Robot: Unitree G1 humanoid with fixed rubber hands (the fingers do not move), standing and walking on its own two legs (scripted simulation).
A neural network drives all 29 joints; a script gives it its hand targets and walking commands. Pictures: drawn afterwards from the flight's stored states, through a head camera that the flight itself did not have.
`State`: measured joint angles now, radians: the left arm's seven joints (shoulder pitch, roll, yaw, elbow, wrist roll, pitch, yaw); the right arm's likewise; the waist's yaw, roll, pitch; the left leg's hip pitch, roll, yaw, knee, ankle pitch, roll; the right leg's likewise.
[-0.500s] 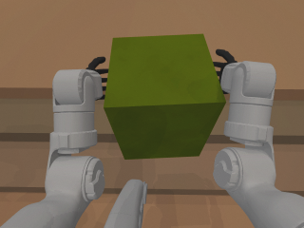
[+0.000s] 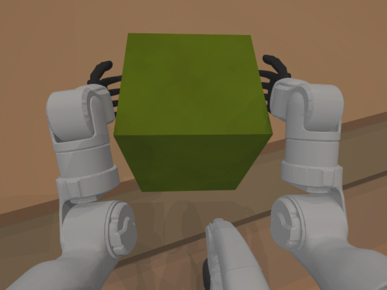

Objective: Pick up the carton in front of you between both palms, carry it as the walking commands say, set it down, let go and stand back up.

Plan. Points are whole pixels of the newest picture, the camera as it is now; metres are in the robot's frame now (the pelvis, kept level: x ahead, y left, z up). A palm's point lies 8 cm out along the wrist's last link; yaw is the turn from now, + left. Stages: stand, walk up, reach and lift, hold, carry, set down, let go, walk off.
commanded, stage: carry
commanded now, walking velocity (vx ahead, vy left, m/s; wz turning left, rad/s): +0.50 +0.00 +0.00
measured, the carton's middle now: (189, 123) +0.40 -0.04 +0.11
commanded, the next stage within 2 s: none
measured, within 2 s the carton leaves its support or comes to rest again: neither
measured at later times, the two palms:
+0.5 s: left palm out of the picture +0.70 +0.17 +0.30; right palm out of the picture +0.73 -0.13 +0.31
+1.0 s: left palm out of the picture +1.03 +0.15 +0.40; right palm out of the picture +1.04 -0.15 +0.41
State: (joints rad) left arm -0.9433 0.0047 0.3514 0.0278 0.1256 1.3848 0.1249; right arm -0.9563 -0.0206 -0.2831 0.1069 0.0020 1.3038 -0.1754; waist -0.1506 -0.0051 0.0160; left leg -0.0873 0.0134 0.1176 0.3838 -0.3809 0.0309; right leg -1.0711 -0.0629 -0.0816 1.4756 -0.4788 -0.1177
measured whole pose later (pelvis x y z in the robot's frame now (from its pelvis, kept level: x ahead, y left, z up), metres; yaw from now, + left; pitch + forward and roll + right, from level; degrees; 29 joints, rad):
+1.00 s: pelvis +0.65 -0.01 +0.21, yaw +0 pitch +3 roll -2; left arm -0.95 0.02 0.27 0.20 0.10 1.38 0.13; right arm -0.95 -0.06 -0.30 0.21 -0.04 1.35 -0.13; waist 0.02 0.02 -0.05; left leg -0.06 0.13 0.09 0.64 -0.31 0.01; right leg -0.83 -0.01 -0.19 1.00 -0.19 -0.13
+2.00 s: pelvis +1.20 -0.01 +0.30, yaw +1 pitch +5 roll +0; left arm -0.69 -0.04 0.23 0.16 0.09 1.23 0.14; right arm -0.67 0.02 -0.25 0.11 -0.09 1.23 -0.11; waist 0.01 0.03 -0.07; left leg -0.25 0.05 0.07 0.78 -0.44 -0.01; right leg -0.46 -0.02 -0.17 0.50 -0.11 -0.06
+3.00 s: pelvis +1.71 +0.00 +0.31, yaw +1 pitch +3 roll +0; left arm -0.18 -0.14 0.11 -0.25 0.12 1.23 0.09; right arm -0.20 0.14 -0.14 -0.27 -0.14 1.24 -0.08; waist 0.01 0.04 -0.11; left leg -0.16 0.07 0.11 0.47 -0.33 -0.04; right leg -0.36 -0.04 -0.23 0.43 -0.12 -0.06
